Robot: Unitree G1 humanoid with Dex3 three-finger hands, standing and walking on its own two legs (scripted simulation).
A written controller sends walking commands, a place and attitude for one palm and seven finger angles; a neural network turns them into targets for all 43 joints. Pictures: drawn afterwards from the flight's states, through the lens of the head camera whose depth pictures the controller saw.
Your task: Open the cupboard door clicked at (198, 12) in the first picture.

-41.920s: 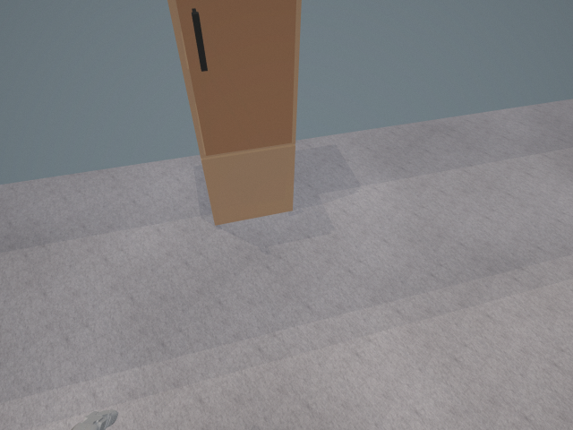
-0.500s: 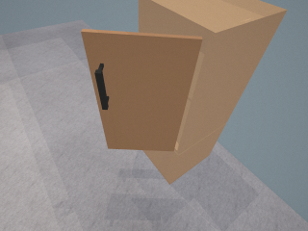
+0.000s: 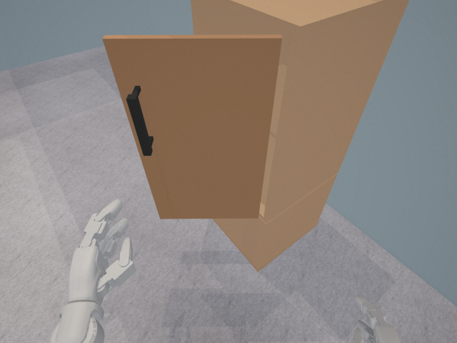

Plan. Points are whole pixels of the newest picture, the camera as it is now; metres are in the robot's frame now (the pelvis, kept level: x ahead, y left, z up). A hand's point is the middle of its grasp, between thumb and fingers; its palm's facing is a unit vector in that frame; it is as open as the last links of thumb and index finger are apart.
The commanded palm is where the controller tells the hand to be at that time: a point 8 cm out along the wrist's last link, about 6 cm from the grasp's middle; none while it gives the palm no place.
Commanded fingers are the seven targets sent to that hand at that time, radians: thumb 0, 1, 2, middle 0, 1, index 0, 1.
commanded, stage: raise the hand with hooked fingers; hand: left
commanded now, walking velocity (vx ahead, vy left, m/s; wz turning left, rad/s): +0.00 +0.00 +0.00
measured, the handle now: (142, 122) +0.55 +0.20 +0.11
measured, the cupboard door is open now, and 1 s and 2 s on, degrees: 53 53 53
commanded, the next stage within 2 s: move the hooked fingers beside the handle in 1.82 s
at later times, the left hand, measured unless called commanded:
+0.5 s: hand (122, 266) +0.25 +0.19 +0.03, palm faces -0.08 -1.00 -0.04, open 10.7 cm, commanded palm +0.21 +0.26 +0.05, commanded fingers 0.00 -0.03 0.50 -0.27 -0.90 -0.27 -0.90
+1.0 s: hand (68, 222) +0.29 +0.26 +0.11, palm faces +0.07 -1.00 -0.05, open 13.5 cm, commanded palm +0.26 +0.31 +0.10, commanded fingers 0.00 -0.50 0.30 -0.30 -1.20 -0.30 -1.20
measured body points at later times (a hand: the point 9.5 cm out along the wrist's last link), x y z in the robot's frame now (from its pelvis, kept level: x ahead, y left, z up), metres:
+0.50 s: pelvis +0.02 -0.03 -0.03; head +0.07 -0.04 +0.42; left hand +0.25 +0.24 +0.03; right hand +0.20 -0.25 -0.12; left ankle +0.08 +0.10 -0.71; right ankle +0.01 -0.12 -0.71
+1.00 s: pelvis +0.03 +0.00 +0.00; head +0.04 +0.02 +0.45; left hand +0.28 +0.31 +0.11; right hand +0.20 -0.24 -0.06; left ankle +0.08 +0.10 -0.71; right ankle +0.01 -0.12 -0.71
